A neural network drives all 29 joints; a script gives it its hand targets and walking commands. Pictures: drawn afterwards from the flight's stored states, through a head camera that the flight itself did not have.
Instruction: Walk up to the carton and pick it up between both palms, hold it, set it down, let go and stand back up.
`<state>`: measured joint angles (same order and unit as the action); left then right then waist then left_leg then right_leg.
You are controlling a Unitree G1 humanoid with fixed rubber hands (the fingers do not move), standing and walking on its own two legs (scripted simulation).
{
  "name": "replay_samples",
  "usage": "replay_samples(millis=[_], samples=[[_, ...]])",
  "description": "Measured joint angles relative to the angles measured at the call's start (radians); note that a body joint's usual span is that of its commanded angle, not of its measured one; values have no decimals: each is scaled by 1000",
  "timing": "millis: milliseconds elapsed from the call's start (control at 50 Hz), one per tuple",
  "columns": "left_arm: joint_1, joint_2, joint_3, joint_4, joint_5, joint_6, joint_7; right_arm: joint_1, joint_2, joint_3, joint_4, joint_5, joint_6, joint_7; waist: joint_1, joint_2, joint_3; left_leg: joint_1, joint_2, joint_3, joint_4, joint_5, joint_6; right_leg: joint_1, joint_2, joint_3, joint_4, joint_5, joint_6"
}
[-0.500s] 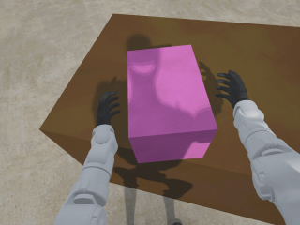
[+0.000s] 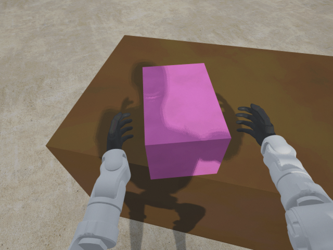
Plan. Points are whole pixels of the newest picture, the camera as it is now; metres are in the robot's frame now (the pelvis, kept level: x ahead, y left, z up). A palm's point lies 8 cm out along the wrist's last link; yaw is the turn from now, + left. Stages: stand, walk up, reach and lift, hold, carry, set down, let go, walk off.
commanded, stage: set down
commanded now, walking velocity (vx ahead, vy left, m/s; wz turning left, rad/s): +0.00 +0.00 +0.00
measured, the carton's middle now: (178, 118) +0.46 +0.03 +0.03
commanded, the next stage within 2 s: none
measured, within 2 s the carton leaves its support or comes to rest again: neither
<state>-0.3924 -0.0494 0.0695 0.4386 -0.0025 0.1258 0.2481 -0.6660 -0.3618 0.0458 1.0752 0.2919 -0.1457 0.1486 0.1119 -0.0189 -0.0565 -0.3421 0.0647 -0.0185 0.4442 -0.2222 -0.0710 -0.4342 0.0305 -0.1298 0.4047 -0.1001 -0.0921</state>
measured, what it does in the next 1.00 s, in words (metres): stands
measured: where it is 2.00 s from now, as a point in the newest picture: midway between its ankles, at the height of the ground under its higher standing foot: outside the picture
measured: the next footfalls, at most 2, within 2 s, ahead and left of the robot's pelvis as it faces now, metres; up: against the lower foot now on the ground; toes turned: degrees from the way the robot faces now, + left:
none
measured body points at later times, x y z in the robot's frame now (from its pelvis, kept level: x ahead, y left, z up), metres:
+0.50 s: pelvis +0.02 +0.02 +0.01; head +0.03 +0.03 +0.46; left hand +0.31 +0.18 +0.08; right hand +0.34 -0.21 +0.04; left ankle +0.00 +0.17 -0.74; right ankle +0.07 -0.06 -0.74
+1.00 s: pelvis +0.01 +0.03 +0.01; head +0.01 +0.04 +0.46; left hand +0.27 +0.17 +0.09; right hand +0.28 -0.25 +0.06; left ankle +0.00 +0.17 -0.74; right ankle +0.07 -0.06 -0.74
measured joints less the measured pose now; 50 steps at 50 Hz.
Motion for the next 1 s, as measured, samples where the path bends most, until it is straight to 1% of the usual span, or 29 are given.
replay_samples(millis=[100, 200, 360, 480, 620, 800, 1000], samples=[[80, -5, -25, -111, 21, 65, 12, 95, 4, -11, -95, 1, 31, 15, -23, -20, 17, 55, -3, -8, -10, -4, 1, 52, -4, -7, 4, -15, 1], [160, -6, -38, -229, 38, 120, 22, 202, 3, -16, -210, 10, 56, 26, -38, -32, 31, 99, -6, -7, -23, -7, 4, 91, -6, -5, 2, -23, 4], [269, -14, -54, -397, 41, 190, 26, 354, -7, -24, -386, 26, 83, 43, -50, -26, 53, 155, -10, 5, -50, -7, 13, 141, -8, 7, -21, -22, 13], [348, -34, -74, -498, 41, 217, 26, 444, -30, -27, -488, 42, 86, 55, -54, -14, 66, 188, -13, 21, -71, -8, 21, 171, -7, 23, -43, -15, 22], [452, -55, -108, -596, 51, 217, 34, 551, -72, -28, -562, 73, 70, 76, -56, -10, 77, 223, -14, 37, -89, -10, 29, 202, -6, 39, -66, -9, 30], [555, -60, -157, -695, 61, 209, 62, 661, -117, -44, -634, 112, 56, 117, -58, -15, 75, 249, -12, 55, -93, -16, 34, 224, -1, 56, -76, -4, 32], [563, -59, -193, -718, 70, 232, 78, 679, -146, -70, -669, 127, 99, 150, -60, -24, 71, 256, -14, 62, -81, -15, 35, 224, -2, 64, -55, -5, 31]])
